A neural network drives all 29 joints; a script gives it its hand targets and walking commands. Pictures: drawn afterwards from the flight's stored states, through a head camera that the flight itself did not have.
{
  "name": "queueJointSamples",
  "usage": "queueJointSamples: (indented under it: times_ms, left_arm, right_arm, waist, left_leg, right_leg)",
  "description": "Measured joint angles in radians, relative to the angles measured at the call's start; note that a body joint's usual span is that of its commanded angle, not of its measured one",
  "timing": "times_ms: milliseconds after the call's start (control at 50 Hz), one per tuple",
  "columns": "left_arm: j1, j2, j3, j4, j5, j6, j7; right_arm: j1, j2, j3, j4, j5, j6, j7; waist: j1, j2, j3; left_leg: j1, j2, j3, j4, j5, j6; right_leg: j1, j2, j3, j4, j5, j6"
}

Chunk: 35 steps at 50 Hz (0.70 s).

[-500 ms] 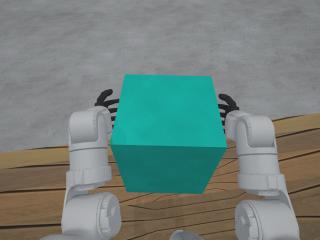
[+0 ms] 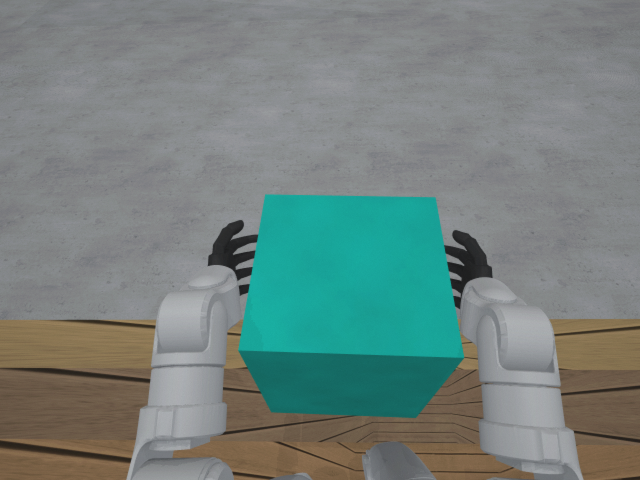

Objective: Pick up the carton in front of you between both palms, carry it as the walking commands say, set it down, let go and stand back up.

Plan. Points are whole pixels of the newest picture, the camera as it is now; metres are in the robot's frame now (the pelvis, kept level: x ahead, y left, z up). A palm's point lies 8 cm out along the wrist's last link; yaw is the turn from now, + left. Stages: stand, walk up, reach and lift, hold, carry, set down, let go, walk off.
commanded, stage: carry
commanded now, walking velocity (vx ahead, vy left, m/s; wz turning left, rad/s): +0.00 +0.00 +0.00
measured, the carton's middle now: (346, 314) +0.33 -0.02 +0.00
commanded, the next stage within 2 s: none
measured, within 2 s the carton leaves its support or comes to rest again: neither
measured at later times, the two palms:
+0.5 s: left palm (258, 172) +0.80 +0.17 -0.15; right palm (379, 159) +0.84 -0.13 -0.16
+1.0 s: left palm (288, 149) +1.20 +0.14 -0.40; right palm (371, 138) +1.24 -0.16 -0.39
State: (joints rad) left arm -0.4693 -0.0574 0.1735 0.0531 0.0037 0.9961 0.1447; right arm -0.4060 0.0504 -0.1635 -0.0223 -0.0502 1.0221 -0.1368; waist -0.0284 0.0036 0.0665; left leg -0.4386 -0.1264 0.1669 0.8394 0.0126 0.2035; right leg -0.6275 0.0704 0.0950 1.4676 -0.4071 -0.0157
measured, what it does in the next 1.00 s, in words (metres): goes down: right foot 0.16 m lower, then left foot 0.15 m lower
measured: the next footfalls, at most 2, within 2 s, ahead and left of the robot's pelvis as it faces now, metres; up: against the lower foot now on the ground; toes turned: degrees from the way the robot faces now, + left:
right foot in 0.22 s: +0.34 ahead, -0.07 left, -0.16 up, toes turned +3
left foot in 0.48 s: +0.57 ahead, +0.01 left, -0.30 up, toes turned +0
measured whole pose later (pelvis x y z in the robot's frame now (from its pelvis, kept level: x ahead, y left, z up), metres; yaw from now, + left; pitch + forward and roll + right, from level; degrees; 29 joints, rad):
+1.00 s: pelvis +0.90 -0.05 -0.44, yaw +0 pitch +3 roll -1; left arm -0.38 -0.03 0.13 0.11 0.00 0.92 0.15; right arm -0.40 0.05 -0.16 0.15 -0.02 0.91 -0.14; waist 0.12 -0.01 0.00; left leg -0.69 -0.02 -0.06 1.25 -0.34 0.02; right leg -0.43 0.12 -0.10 0.86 -0.27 -0.12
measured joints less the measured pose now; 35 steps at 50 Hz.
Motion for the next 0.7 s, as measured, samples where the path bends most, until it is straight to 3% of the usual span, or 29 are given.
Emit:
queueJointSamples:
  times_ms: [60, 120, 160, 180, 200, 220, 260, 280, 320, 360, 400, 440, 460, 480, 520, 540, 560, 580, 600, 660, 700]
  left_arm:
    - [0.004, -0.012, 0.020, -0.027, 0.041, 0.042, -0.014]
    - [-0.013, -0.011, 0.041, -0.035, 0.071, 0.063, -0.023]
    - [-0.041, -0.004, 0.046, -0.016, 0.080, 0.076, -0.025]
    - [-0.064, 0.000, 0.042, 0.008, 0.084, 0.081, -0.025]
    - [-0.104, 0.003, 0.031, 0.039, 0.093, 0.091, -0.025]
    - [-0.146, 0.008, 0.020, 0.066, 0.101, 0.102, -0.024]
    - [-0.169, 0.013, -0.007, 0.109, 0.101, 0.093, -0.013]
    - [-0.168, 0.028, -0.019, 0.120, 0.083, 0.111, -0.008]
    - [-0.162, 0.064, -0.033, 0.121, 0.027, 0.158, 0.011]
    - [-0.184, 0.093, -0.044, 0.134, -0.027, 0.179, 0.032]
    - [-0.204, 0.103, -0.041, 0.161, -0.057, 0.174, 0.042]
    - [-0.220, 0.098, -0.036, 0.193, -0.064, 0.159, 0.045]
    - [-0.228, 0.097, -0.031, 0.207, -0.066, 0.151, 0.044]
    - [-0.237, 0.105, -0.024, 0.219, -0.068, 0.144, 0.041]
    - [-0.247, 0.113, 0.001, 0.245, -0.060, 0.109, 0.024]
    - [-0.235, 0.106, 0.014, 0.250, -0.050, 0.093, 0.018]
    - [-0.214, 0.091, 0.023, 0.249, -0.038, 0.081, 0.013]
    - [-0.190, 0.073, 0.032, 0.241, -0.021, 0.074, 0.009]
    - [-0.163, 0.054, 0.041, 0.227, -0.003, 0.069, 0.004]
    - [-0.078, 0.010, 0.073, 0.164, 0.036, 0.045, -0.023]
    - [-0.023, -0.010, 0.083, 0.118, 0.058, 0.018, -0.037]
  right_arm:
    - [-0.032, -0.021, 0.015, 0.032, 0.039, 0.026, -0.011]
    - [-0.092, -0.037, 0.031, 0.085, 0.060, 0.034, -0.021]
    - [-0.134, -0.052, 0.033, 0.124, 0.070, 0.042, -0.021]
    - [-0.152, -0.063, 0.029, 0.142, 0.075, 0.049, -0.020]
    - [-0.171, -0.080, 0.016, 0.154, 0.082, 0.061, -0.016]
    - [-0.202, -0.100, 0.005, 0.170, 0.089, 0.071, -0.008]
    - [-0.253, -0.130, -0.011, 0.225, 0.093, 0.078, 0.007]
    - [-0.256, -0.122, -0.017, 0.238, 0.085, 0.094, 0.010]
    - [-0.272, -0.093, -0.032, 0.251, 0.052, 0.136, 0.011]
    - [-0.290, -0.070, -0.062, 0.245, 0.021, 0.165, 0.014]
    - [-0.285, -0.048, -0.089, 0.228, -0.011, 0.171, 0.021]
    - [-0.276, -0.033, -0.114, 0.211, -0.041, 0.173, 0.030]
    - [-0.275, -0.027, -0.121, 0.208, -0.053, 0.172, 0.034]
    - [-0.281, -0.018, -0.121, 0.214, -0.064, 0.164, 0.035]
    - [-0.284, -0.005, -0.098, 0.236, -0.087, 0.122, 0.032]
    - [-0.270, -0.003, -0.083, 0.244, -0.091, 0.104, 0.032]
    - [-0.242, -0.007, -0.067, 0.242, -0.084, 0.091, 0.030]
    - [-0.207, -0.013, -0.050, 0.232, -0.065, 0.082, 0.025]
    - [-0.169, -0.018, -0.033, 0.220, -0.039, 0.072, 0.015]
    - [-0.091, -0.025, 0.017, 0.193, 0.030, 0.034, -0.029]
    - [-0.066, -0.030, 0.044, 0.193, 0.065, -0.003, -0.050]
  waist:
    - [-0.063, 0.003, -0.019]
    - [-0.095, 0.005, -0.058]
    - [-0.090, -0.004, -0.100]
    - [-0.076, -0.014, -0.123]
    - [-0.050, -0.041, -0.147]
    - [-0.019, -0.067, -0.172]
    - [0.047, 0.026, -0.176]
    - [0.081, 0.025, -0.175]
    - [0.132, 0.015, -0.152]
    - [0.172, 0.016, -0.114]
    - [0.193, 0.013, -0.091]
    - [0.197, 0.029, -0.081]
    - [0.190, 0.043, -0.083]
    - [0.173, 0.042, -0.089]
    - [0.116, 0.011, -0.089]
    - [0.082, 0.011, -0.088]
    - [0.051, 0.015, -0.084]
    - [0.023, 0.022, -0.076]
    - [-0.001, 0.023, -0.064]
    - [-0.076, 0.022, -0.022]
    - [-0.128, 0.027, -0.004]
  left_leg:
    - [0.049, 0.009, 0.003, 0.066, -0.063, -0.004]
    - [0.100, 0.013, -0.019, 0.195, -0.207, -0.015]
    - [0.133, 0.020, -0.021, 0.309, -0.258, -0.027]
    - [0.135, 0.028, -0.013, 0.391, -0.209, -0.037]
    - [0.117, 0.020, -0.015, 0.512, -0.259, -0.080]
    - [0.077, 0.003, -0.024, 0.653, -0.384, -0.106]
    - [-0.041, 0.041, -0.154, 0.811, -0.601, -0.130]
    - [-0.096, 0.039, -0.208, 0.763, -0.581, -0.138]
    - [-0.166, 0.053, -0.243, 0.487, -0.436, -0.186]
    - [-0.227, 0.070, -0.219, 0.325, -0.209, -0.198]
    - [-0.229, 0.072, -0.181, 0.138, 0.077, -0.203]
    - [-0.144, 0.073, -0.146, -0.111, 0.251, -0.193]
    - [-0.082, 0.079, -0.131, -0.233, 0.300, -0.175]
    - [-0.031, 0.072, -0.115, -0.277, 0.203, -0.147]
    - [-0.037, 0.011, -0.108, -0.183, -0.153, -0.139]
    - [-0.055, -0.015, -0.105, -0.114, -0.293, -0.114]
    - [-0.072, -0.034, -0.096, -0.049, -0.379, -0.065]
    - [-0.079, -0.042, -0.085, -0.002, -0.402, 0.000]
    - [-0.073, -0.047, -0.078, 0.033, -0.446, 0.008]
    - [-0.029, -0.052, -0.073, 0.091, -0.575, -0.028]
    - [0.001, -0.047, -0.084, 0.140, -0.654, -0.032]
  right_leg:
    - [-0.050, -0.060, -0.021, -0.305, 0.293, -0.021]
    - [-0.008, -0.054, -0.083, -0.637, 0.651, -0.013]
    - [0.063, -0.032, -0.145, -0.768, 0.793, -0.020]
    - [0.119, -0.022, -0.170, -0.825, 0.820, -0.030]
    - [0.188, -0.022, -0.181, -0.908, 0.837, -0.056]
    - [0.242, -0.024, -0.175, -0.955, 0.798, -0.082]
    - [0.206, 0.084, -0.195, -0.773, 0.436, -0.119]
    - [0.199, 0.109, -0.190, -0.706, 0.284, -0.131]
    - [0.238, 0.135, -0.159, -0.667, 0.044, -0.148]
    - [0.231, 0.146, -0.157, -0.563, -0.136, -0.158]
    - [0.226, 0.139, -0.167, -0.441, -0.244, -0.158]
    - [0.235, 0.133, -0.194, -0.312, -0.309, -0.159]
    - [0.232, 0.128, -0.216, -0.234, -0.295, -0.150]
    - [0.212, 0.112, -0.226, -0.128, -0.279, -0.119]
    - [0.113, 0.073, -0.165, 0.094, -0.264, -0.052]
    - [0.059, 0.055, -0.122, 0.154, -0.231, -0.037]
    - [0.009, 0.035, -0.081, 0.164, -0.185, -0.027]
    - [-0.032, 0.015, -0.049, 0.128, -0.132, -0.019]
    - [-0.066, -0.004, -0.023, 0.060, -0.087, -0.012]
    - [-0.139, -0.056, 0.009, -0.164, 0.000, -0.007]
    - [-0.166, -0.070, -0.003, -0.309, 0.181, -0.021]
